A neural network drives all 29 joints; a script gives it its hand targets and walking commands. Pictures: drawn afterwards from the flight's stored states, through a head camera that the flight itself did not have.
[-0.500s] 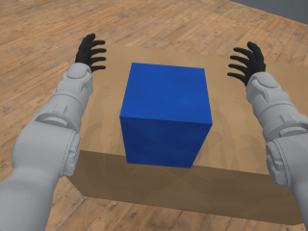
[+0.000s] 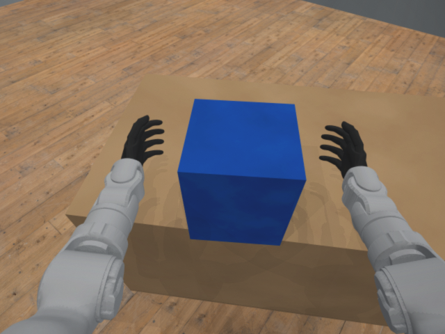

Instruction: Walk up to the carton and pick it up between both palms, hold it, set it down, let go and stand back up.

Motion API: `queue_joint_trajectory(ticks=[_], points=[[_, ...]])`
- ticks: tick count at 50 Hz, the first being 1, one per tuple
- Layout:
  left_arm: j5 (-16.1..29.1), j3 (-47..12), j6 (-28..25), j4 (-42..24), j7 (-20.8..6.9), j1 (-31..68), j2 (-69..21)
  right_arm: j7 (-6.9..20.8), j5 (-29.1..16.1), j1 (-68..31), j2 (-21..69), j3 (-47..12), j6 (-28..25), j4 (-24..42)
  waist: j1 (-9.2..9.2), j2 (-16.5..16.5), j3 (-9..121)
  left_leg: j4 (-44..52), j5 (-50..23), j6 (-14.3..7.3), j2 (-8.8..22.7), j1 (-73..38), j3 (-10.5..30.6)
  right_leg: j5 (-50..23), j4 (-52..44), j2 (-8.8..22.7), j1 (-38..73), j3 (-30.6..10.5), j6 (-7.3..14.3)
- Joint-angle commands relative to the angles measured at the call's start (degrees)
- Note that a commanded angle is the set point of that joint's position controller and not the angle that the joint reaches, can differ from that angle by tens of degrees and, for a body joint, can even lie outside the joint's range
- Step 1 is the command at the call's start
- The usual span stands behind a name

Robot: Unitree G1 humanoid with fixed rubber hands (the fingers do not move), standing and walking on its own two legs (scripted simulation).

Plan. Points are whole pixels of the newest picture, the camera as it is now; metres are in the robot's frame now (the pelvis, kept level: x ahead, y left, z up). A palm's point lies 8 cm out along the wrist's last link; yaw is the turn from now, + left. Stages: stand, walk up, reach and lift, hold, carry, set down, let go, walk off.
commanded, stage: set down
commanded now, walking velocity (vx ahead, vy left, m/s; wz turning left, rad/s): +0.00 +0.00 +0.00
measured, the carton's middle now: (239, 175) +0.47 +0.00 +0.00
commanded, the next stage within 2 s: none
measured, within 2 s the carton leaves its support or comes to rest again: neither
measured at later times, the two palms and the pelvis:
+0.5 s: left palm (131, 205) +0.37 +0.20 +0.03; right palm (348, 213) +0.36 -0.20 +0.03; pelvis +0.00 +0.00 +0.00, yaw +1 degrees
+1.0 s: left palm (124, 257) +0.29 +0.21 -0.03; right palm (346, 264) +0.29 -0.20 -0.03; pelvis +0.01 +0.00 -0.01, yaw +1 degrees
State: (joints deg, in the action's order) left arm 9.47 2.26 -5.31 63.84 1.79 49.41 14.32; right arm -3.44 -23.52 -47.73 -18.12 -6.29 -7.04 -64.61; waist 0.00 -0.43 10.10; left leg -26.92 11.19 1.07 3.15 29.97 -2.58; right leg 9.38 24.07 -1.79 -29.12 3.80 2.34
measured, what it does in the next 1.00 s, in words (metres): stands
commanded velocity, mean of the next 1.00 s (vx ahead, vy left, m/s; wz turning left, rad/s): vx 0.00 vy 0.00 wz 0.00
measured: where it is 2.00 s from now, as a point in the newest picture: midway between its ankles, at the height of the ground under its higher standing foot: outside the picture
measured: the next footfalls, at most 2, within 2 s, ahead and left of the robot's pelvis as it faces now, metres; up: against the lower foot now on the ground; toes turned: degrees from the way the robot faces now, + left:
none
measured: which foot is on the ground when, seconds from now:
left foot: down 0.00-1.00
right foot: down 0.00-1.00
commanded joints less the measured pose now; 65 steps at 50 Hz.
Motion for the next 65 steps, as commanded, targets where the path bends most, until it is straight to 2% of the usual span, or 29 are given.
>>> queue_joint_trajectory(ticks=[1, 6, 13, 29, 44, 49, 54, 65], points=[[-0.63, 1.54, -2.71, -6.49, -0.09, 20.39, 7.23, 0.05, -0.30, -22.66, -8.50, 0.73, -2.49, 6.32, 0.32, -0.75, 28.19, -0.22, -18.07, 0.63, -3.25, -14.69, 0.94, -19.87, 0.14, 0.00, 17.24, -3.45, -4.30], [-0.86, 1.31, -5.62, -5.15, 0.12, 17.50, 5.86, 0.47, -0.21, -19.35, -7.21, 0.23, -4.70, 5.00, 0.55, -0.42, 24.28, -0.26, -16.04, 0.57, -3.13, -15.14, 1.23, -14.75, -0.46, 0.11, 14.50, -3.51, -3.46], [-0.63, 0.52, -9.58, -6.23, 0.68, 13.69, 4.59, 0.82, 0.56, -15.02, -6.64, 1.19, -8.38, 4.95, -0.09, 1.00, 23.74, -1.80, -15.36, 1.29, -3.06, -17.24, 1.71, -10.83, -0.51, 0.00, 10.85, -2.89, -2.45], [-0.50, -0.26, -16.73, -10.10, 0.14, -2.77, 2.87, 1.18, 3.61, 0.30, -2.56, 3.11, -15.25, 8.40, -1.04, 1.47, 18.13, -3.27, -13.84, 1.49, -3.65, -18.18, 3.08, -6.70, -0.02, 0.24, 9.76, -3.08, -1.65], [-0.35, -0.48, -23.95, -14.14, -0.89, -19.38, 2.73, 1.45, 6.61, 14.44, 0.66, 3.44, -23.98, 9.26, -1.65, 0.82, 12.49, -5.72, -12.01, 1.79, -4.37, -14.71, 3.44, -7.71, 3.34, 0.26, 11.77, -3.99, -1.85], [-0.13, -0.76, -20.62, -19.50, -1.18, -24.21, 3.92, 1.58, 8.17, 19.12, 1.03, 3.52, -22.39, 12.69, -1.69, 0.69, 10.09, -3.04, -9.88, 1.51, -4.17, -17.04, 2.71, -7.48, 2.05, 0.45, 15.75, -4.57, -1.72], [-1.05, -0.85, -15.73, -25.30, -1.27, -31.26, 4.19, 1.66, 10.20, 26.41, 2.36, 3.97, -20.03, 16.67, -1.25, 1.44, 5.99, -0.07, -11.19, 1.35, -3.86, -20.10, 2.24, -10.47, 0.24, 0.93, 20.15, -5.14, -1.44], [-4.67, 0.29, -6.37, -32.76, -2.44, -43.23, 3.16, 1.52, 14.25, 39.76, 3.56, 4.72, -15.82, 23.42, 0.21, 0.75, -2.94, 4.93, -13.46, 0.66, -3.61, -24.58, 0.71, -15.68, -3.56, 1.69, 25.85, -5.34, -1.72]])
